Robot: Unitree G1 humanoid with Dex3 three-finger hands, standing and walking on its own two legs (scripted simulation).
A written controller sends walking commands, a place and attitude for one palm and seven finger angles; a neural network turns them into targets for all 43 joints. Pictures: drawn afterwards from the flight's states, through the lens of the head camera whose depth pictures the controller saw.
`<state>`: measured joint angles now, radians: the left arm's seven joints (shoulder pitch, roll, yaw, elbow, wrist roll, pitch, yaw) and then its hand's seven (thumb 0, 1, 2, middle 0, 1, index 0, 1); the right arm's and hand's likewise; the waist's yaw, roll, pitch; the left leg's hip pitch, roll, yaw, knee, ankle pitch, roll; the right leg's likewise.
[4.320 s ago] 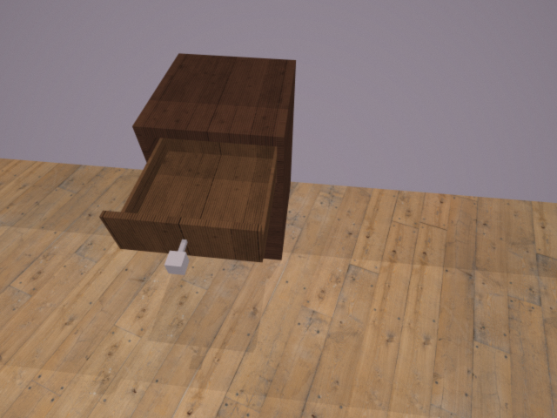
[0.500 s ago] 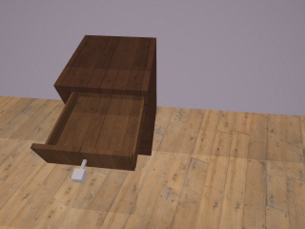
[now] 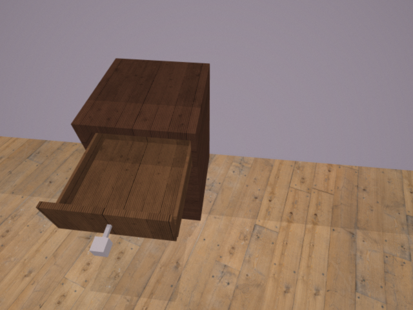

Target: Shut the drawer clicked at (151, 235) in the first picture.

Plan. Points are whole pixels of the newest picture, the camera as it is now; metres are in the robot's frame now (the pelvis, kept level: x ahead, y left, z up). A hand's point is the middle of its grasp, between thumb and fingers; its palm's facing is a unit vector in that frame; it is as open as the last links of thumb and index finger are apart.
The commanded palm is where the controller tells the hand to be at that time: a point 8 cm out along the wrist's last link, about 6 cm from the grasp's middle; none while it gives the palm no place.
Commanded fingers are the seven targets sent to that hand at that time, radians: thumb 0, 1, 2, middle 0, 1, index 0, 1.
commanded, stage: come to a stop and stand still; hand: left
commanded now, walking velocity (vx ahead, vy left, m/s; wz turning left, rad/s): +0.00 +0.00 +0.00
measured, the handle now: (104, 239) +0.33 +0.32 -0.23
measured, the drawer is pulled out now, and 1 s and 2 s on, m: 0.30 0.30 0.30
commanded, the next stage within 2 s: look again from close up in 0.04 s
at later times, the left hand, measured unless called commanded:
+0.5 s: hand out of the picture +0.03 +0.23 -0.18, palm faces +0.03 -0.98 -0.19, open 7.4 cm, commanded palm none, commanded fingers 0.00 0.90 0.90 -0.20 -0.30 -0.20 -0.30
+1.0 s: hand out of the picture -0.05 +0.28 -0.18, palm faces +0.02 -0.98 -0.22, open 7.4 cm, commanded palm none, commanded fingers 0.00 0.90 0.90 -0.20 -0.30 -0.20 -0.30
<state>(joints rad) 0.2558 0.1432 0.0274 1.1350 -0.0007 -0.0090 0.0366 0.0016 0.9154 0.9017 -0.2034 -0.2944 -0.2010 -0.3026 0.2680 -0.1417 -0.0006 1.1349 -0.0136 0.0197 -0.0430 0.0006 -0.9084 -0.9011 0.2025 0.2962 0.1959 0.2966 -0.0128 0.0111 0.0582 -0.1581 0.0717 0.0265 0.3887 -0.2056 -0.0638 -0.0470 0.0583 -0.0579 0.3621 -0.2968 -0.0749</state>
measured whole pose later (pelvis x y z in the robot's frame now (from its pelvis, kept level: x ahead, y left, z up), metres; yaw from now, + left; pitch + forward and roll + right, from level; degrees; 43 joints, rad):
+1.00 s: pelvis +0.00 +0.09 -0.01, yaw -1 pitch +0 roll -1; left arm 0.40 0.18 0.01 1.07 0.03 0.01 0.04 0.00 0.91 0.90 -0.20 -0.29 -0.20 -0.30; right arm 0.34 -0.21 0.00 1.07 -0.01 0.04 -0.01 0.00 -0.91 -0.90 0.20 0.30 0.20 0.30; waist 0.01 0.01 0.02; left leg -0.27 -0.06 0.05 0.57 -0.30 0.08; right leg -0.14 -0.05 -0.01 0.49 -0.35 0.04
